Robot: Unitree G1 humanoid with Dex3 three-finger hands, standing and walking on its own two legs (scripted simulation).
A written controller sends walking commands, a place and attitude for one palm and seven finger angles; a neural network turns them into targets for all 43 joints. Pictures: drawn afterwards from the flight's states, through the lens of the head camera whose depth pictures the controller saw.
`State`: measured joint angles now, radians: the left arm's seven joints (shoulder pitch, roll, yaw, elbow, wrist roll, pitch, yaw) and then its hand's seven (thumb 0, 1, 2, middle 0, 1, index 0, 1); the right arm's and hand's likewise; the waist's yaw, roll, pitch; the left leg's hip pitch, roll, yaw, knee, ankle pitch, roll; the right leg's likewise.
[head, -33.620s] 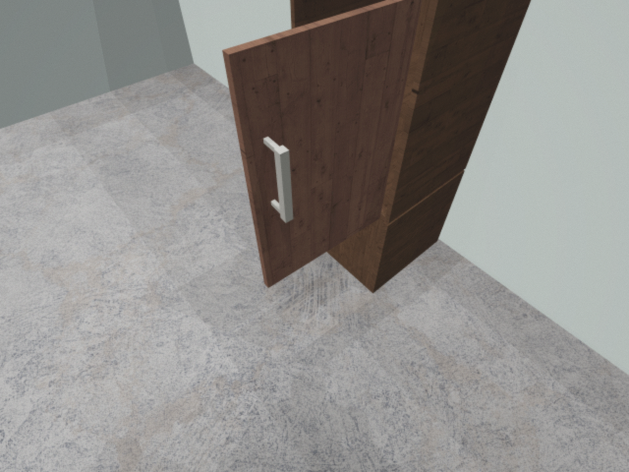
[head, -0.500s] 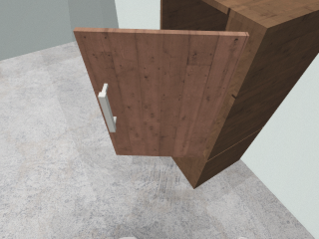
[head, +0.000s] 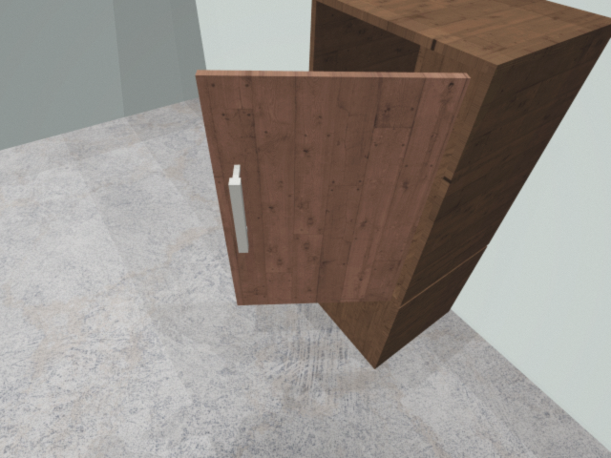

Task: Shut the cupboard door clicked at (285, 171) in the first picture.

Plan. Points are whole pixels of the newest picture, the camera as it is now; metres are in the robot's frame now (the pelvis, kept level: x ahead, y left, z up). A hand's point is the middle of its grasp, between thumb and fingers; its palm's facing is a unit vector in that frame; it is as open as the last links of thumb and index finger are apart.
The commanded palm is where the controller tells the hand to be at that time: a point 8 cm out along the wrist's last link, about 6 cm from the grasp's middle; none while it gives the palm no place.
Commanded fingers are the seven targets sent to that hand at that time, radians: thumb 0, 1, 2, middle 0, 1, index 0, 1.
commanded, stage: come to a stop and stand still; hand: left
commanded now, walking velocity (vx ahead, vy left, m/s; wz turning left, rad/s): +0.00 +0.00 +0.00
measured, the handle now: (240, 210) +0.52 +0.15 +0.01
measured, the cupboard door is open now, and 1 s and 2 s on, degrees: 57 57 57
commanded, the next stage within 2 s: look again from close up in 0.50 s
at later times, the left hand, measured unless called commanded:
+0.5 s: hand out of the picture -0.08 +0.18 -0.18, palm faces +0.09 -0.98 -0.15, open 7.4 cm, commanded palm none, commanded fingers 0.00 0.90 0.90 -0.20 -0.30 -0.20 -0.30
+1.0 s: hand out of the picture -0.02 +0.17 -0.18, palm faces +0.07 -0.98 -0.16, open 7.4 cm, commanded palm none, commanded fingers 0.00 0.90 0.90 -0.20 -0.30 -0.20 -0.30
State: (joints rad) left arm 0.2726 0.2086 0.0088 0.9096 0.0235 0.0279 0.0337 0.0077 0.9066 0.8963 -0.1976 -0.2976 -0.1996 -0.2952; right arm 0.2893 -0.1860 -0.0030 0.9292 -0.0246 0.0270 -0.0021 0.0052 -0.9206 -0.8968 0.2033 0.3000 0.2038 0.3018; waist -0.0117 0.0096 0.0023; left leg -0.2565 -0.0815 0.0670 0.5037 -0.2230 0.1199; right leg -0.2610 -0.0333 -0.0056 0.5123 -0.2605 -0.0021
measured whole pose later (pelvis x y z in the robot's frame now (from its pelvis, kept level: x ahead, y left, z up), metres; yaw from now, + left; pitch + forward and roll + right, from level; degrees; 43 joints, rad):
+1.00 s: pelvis +0.00 +0.01 +0.01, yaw +3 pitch -1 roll -1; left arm 0.36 0.17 -0.01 1.07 0.02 -0.01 0.04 0.01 0.91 0.90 -0.20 -0.30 -0.20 -0.30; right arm 0.30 -0.14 0.00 1.08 -0.01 -0.01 -0.01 0.00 -0.91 -0.90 0.20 0.30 0.20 0.30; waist 0.00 -0.04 0.00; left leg -0.22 -0.13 0.03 0.38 -0.15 0.12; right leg -0.23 -0.02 0.07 0.42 -0.19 0.02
